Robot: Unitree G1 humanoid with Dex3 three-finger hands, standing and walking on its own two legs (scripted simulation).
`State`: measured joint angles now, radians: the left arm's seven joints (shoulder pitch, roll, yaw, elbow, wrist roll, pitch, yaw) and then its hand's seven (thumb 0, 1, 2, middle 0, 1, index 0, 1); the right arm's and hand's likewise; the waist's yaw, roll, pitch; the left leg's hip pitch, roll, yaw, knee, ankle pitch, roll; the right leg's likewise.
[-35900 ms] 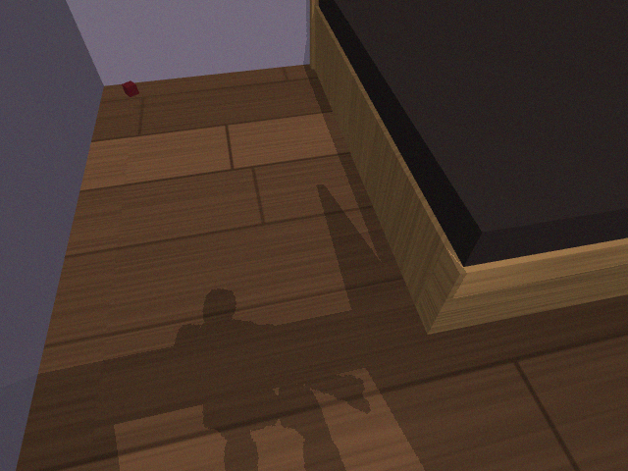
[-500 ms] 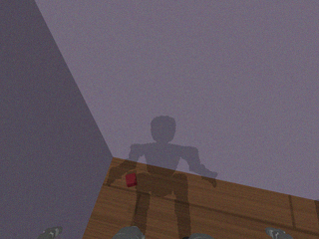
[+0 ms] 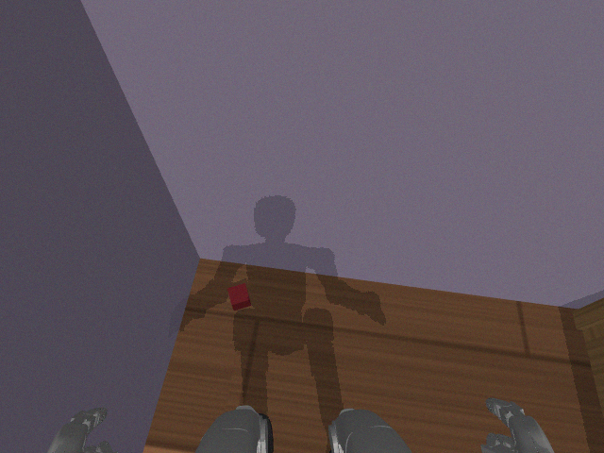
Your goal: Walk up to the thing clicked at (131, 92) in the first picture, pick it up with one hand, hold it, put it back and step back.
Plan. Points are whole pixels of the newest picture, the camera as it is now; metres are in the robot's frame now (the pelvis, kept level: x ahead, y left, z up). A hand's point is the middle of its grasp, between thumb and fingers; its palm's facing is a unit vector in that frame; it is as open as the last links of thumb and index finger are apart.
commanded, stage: step back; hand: left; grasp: from above
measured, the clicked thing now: (239, 297) +0.55 +0.17 -0.73
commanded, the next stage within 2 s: none
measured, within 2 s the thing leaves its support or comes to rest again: neither
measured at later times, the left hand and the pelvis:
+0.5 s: hand out of the picture -0.02 +0.28 -0.15, palm faces +0.05 -0.93 -0.37, open 7.4 cm; pelvis -0.14 +0.00 +0.00, yaw +4 degrees
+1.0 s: hand out of the picture -0.24 +0.24 -0.13, palm faces -0.01 -0.91 -0.41, open 7.4 cm; pelvis -0.31 -0.04 +0.00, yaw +0 degrees
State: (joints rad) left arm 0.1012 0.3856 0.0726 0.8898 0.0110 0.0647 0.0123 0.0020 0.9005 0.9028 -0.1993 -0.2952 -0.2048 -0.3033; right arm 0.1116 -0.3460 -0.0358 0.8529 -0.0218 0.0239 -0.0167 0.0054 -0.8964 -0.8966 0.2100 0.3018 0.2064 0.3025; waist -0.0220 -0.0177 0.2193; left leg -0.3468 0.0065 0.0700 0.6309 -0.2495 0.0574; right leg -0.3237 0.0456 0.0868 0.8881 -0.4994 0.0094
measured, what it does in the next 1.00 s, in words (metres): walks backwards: right foot, then left foot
